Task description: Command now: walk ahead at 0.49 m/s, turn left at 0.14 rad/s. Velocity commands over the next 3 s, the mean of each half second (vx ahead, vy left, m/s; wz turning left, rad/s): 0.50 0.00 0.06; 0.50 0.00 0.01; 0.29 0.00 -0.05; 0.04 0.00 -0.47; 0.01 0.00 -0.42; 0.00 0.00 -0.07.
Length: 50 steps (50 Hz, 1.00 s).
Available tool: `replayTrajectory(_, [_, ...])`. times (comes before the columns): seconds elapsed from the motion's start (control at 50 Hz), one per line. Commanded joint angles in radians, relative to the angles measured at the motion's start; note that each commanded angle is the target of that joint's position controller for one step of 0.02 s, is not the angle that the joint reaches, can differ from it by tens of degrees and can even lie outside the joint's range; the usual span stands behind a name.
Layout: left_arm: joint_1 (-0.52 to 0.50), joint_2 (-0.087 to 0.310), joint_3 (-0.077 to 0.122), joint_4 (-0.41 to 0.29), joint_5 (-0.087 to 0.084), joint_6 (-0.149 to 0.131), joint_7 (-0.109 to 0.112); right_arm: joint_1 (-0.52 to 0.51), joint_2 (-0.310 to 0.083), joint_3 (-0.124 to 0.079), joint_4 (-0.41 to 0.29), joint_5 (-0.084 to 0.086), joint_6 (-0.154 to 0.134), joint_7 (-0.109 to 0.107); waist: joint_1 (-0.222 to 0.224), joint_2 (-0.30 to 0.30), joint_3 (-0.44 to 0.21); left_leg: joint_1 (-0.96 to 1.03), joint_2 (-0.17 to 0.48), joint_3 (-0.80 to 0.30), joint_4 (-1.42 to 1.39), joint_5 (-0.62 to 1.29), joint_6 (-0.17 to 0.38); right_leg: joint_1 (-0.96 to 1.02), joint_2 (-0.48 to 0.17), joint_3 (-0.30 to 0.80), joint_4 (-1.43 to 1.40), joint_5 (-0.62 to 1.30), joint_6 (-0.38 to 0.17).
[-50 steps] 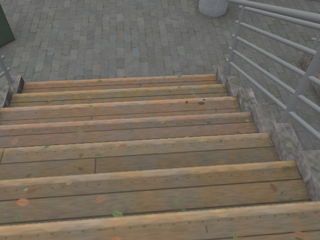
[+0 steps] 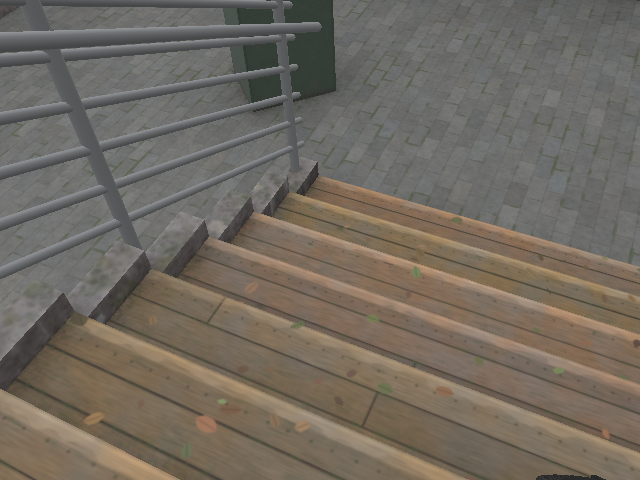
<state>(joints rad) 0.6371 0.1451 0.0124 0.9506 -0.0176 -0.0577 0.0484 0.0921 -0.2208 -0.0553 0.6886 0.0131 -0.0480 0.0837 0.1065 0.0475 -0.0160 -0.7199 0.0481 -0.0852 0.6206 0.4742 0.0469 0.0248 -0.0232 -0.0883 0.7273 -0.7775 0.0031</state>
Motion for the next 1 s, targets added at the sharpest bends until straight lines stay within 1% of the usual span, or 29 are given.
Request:
replayTrajectory(0.02, [-0.008,0.175,0.036,-0.024,-0.021,0.013,0.008,-0.188,-0.024,0.009,-0.094,0.032,-0.017,0.01,0.01,-0.141,0.225,0.116,-0.021,0.052,-0.165,-0.044,-0.006,-0.188,-0.144,0.141,-0.078,0.677,-0.109])
replayTrajectory(0.06, [-0.022,0.205,0.051,-0.008,-0.012,0.036,0.012,-0.096,-0.044,0.0,-0.038,0.013,-0.012,-0.007,-0.023,-0.136,0.152,0.206,-0.007,0.041,-0.248,-0.093,-0.004,-0.046,-0.154,0.149,0.111,0.875,-0.113])
replayTrajectory(0.1, [-0.101,0.204,0.054,0.018,-0.01,0.025,-0.007,0.292,-0.15,-0.046,0.106,-0.002,-0.012,-0.03,-0.236,-0.087,-0.019,0.672,0.026,0.078,-0.314,0.036,0.038,-0.188,-0.113,0.143,0.612,0.954,-0.078])
replayTrajectory(0.12, [-0.059,0.13,0.055,0.033,-0.012,0.005,-0.018,0.45,-0.188,-0.041,0.178,-0.034,-0.02,-0.034,-0.261,0.178,-0.11,1.039,0.138,-0.004,-0.185,0.411,0.113,-0.508,0.063,0.102,1.102,0.1,-0.002])
replayTrajectory(0.14, [0.176,0.07,0.029,0.047,-0.028,-0.014,-0.042,0.458,-0.181,-0.018,0.165,-0.035,-0.023,-0.031,-0.176,0.32,-0.323,1.406,0.272,-0.134,0.241,0.621,0.235,-0.814,0.067,0.352,1.261,-0.115,0.0])
replayTrajectory(0.16, [0.092,0.165,0.044,0.007,-0.044,-0.042,-0.052,0.475,-0.169,-0.028,0.17,-0.024,-0.004,-0.03,-0.24,0.262,-0.428,1.38,0.308,-0.202,0.171,0.424,0.302,-0.871,0.033,0.382,1.217,-0.087,0.013])
replayTrajectory(0.18, [-0.005,0.183,0.05,-0.069,-0.058,-0.04,-0.044,0.448,-0.203,-0.044,0.195,-0.003,0.002,-0.025,-0.218,0.186,-0.451,1.268,0.366,-0.377,-0.022,-0.159,0.357,-0.914,0.018,0.336,1.154,-0.003,0.029])
replayTrajectory(0.2, [-0.131,0.205,0.056,-0.104,-0.031,-0.016,-0.01,0.299,-0.139,-0.025,0.168,0.003,0.01,-0.03,-0.168,-0.09,-0.297,0.989,0.295,-0.383,-0.236,-0.578,0.279,-0.859,-0.043,0.193,1.034,0.174,0.005])
replayTrajectory(0.22, [-0.119,0.172,0.056,-0.118,-0.047,0.005,0.003,0.191,-0.155,-0.023,0.153,-0.014,-0.006,-0.032,-0.098,-0.013,-0.195,0.743,0.37,-0.464,-0.282,-0.699,0.339,-0.827,-0.049,0.217,0.945,0.374,0.003])
replayTrajectory(0.26, [-0.135,0.162,0.067,-0.098,0.004,0.021,0.005,0.12,-0.075,-0.001,0.161,-0.021,-0.05,-0.029,-0.059,-0.069,-0.037,0.428,0.276,-0.325,-0.231,-0.378,0.274,-0.723,-0.104,0.27,0.74,0.516,-0.017])
replayTrajectory(0.3, [-0.229,0.135,0.07,-0.153,0.008,0.013,0.001,0.142,-0.082,0.001,0.198,-0.01,-0.055,-0.056,-0.05,-0.002,0.006,0.342,0.213,-0.229,-0.227,-0.245,0.245,-0.717,-0.138,0.261,0.489,0.526,0.012])
replayTrajectory(0.36, [-0.213,0.137,0.069,-0.148,0.003,0.004,-0.028,0.223,-0.152,-0.02,0.231,-0.033,-0.041,-0.086,-0.039,0.024,-0.097,0.388,0.201,-0.184,-0.162,-0.158,0.258,-0.674,-0.106,0.195,0.459,0.709,0.018])
replayTrajectory(0.42, [-0.415,0.161,0.078,-0.228,0.026,0.0,-0.057,0.297,-0.062,0.006,0.265,0.023,-0.045,-0.115,-0.086,0.009,0.003,0.408,0.117,-0.11,-0.083,-0.569,0.175,-0.796,-0.124,0.254,0.098,1.138,-0.033])
replayTrajectory(0.46, [-0.497,0.122,0.066,-0.255,0.043,-0.003,-0.082,0.3,-0.061,0.016,0.261,0.023,-0.032,-0.132,-0.114,0.026,0.017,0.258,0.056,-0.039,-0.053,-0.738,0.149,-0.6,-0.06,0.18,-0.024,1.314,-0.04])
replayTrajectory(0.58, [-0.576,0.124,0.048,-0.309,-0.003,0.016,-0.12,0.368,-0.122,-0.002,0.247,0.01,0.019,-0.158,-0.186,0.008,0.095,0.388,0.116,-0.158,0.205,-0.841,0.13,-0.63,-0.086,0.211,-0.198,1.124,-0.039])
replayTrajectory(0.62, [-0.495,0.143,0.059,-0.278,-0.014,0.008,-0.119,0.361,-0.142,-0.017,0.255,0.005,0.036,-0.162,-0.156,0.013,0.098,0.433,0.142,-0.196,0.337,-0.692,0.117,-0.546,-0.108,0.174,-0.274,1.002,-0.046])
replayTrajectory(0.66, [-0.149,0.202,0.099,-0.146,0.02,0.002,-0.104,0.357,-0.105,-0.008,0.285,0.008,0.022,-0.146,0.003,-0.096,-0.009,0.304,0.023,-0.062,0.737,-0.559,0.061,-0.102,-0.042,0.037,-0.344,1.075,-0.068])
replayTrajectory(0.68, [0.032,0.247,0.102,-0.073,0.047,0.006,-0.101,0.428,-0.053,-0.014,0.322,0.016,-0.011,-0.123,0.059,-0.338,-0.105,-0.024,-0.152,-0.019,1.296,-1.149,-0.014,0.24,-0.167,0.143,-0.113,1.49,-0.156])
replayTrajectory(0.7, [0.027,0.26,0.09,-0.069,0.011,0.009,-0.11,0.545,-0.044,-0.001,0.288,0.029,-0.045,-0.106,-0.024,-0.504,-0.191,-0.268,-0.156,-0.093,1.564,-1.329,-0.04,0.366,-0.262,0.331,0.013,1.541,-0.204])
replayTrajectory(0.72, [0.044,0.265,0.094,-0.072,-0.012,0.024,-0.112,0.528,-0.073,0.0,0.263,0.047,-0.056,-0.107,-0.009,-0.473,-0.263,-0.352,-0.152,-0.12,1.615,-1.272,-0.046,0.359,-0.346,0.498,-0.098,1.31,-0.263])
replayTrajectory(0.74, [0.032,0.321,0.108,-0.033,-0.022,0.032,-0.105,0.386,-0.056,0.01,0.179,0.075,-0.055,-0.124,-0.031,-0.37,-0.201,-0.494,-0.13,-0.036,1.564,-1.163,-0.054,0.295,-0.431,0.707,-0.298,0.81,-0.342])
replayTrajectory(0.76, [-0.11,0.195,0.065,-0.061,-0.004,0.028,-0.093,0.212,-0.081,-0.001,0.15,0.06,-0.018,-0.158,-0.054,-0.096,-0.033,-0.524,-0.061,0.032,1.473,-1.022,-0.034,0.071,-0.378,0.69,-0.409,0.577,-0.291])
replayTrajectory(0.78, [-0.199,0.203,0.058,-0.07,0.036,0.01,-0.089,0.193,-0.063,0.009,0.128,0.056,0.0,-0.167,-0.093,-0.128,0.009,-0.428,-0.036,-0.031,1.432,-0.937,-0.01,-0.123,-0.42,0.734,-0.398,0.605,-0.32])
replayTrajectory(0.8, [-0.29,0.153,0.037,-0.085,0.043,-0.006,-0.092,0.237,-0.05,0.012,0.145,0.034,0.021,-0.16,-0.159,-0.049,0.049,-0.355,0.017,-0.076,1.278,-0.864,0.011,-0.276,-0.366,0.667,-0.363,0.54,-0.285])
replayTrajectory(0.82, [-0.296,0.078,0.015,-0.066,0.041,-0.017,-0.087,0.242,-0.033,0.007,0.158,0.02,0.02,-0.149,-0.167,-0.094,0.075,-0.342,0.018,-0.118,1.198,-0.79,0.031,-0.352,-0.305,0.555,-0.311,0.584,-0.245])
replayTrajectory(0.84, [-0.342,0.079,0.007,-0.09,0.057,-0.032,-0.085,0.263,-0.079,-0.013,0.161,0.018,0.01,-0.137,-0.207,-0.074,0.075,-0.255,0.045,-0.11,0.935,-0.616,0.05,-0.426,-0.213,0.44,-0.345,0.566,-0.186])
replayTrajectory(0.9, [-0.242,0.161,0.024,-0.042,0.024,-0.031,-0.023,0.07,-0.037,-0.01,0.079,-0.04,-0.002,-0.112,-0.142,-0.171,0.045,-0.042,0.044,-0.009,0.399,-0.335,-0.023,-0.443,-0.147,0.314,-0.41,0.867,-0.2])
replayTrajectory(0.92, [-0.2,0.173,0.031,-0.016,0.016,-0.024,-0.013,0.075,0.005,0.003,0.077,-0.034,0.003,-0.102,-0.145,-0.19,0.002,-0.011,0.041,-0.001,0.404,-0.336,-0.038,-0.389,-0.164,0.319,-0.384,0.982,-0.211])
replayTrajectory(1.0, [-0.056,0.146,0.04,0.034,-0.001,-0.024,-0.02,0.026,-0.049,-0.013,0.072,-0.008,0.006,-0.064,-0.087,-0.106,0.037,-0.275,0.073,-0.088,0.317,-0.274,0.013,-0.041,-0.206,0.379,-0.253,0.88,-0.207])
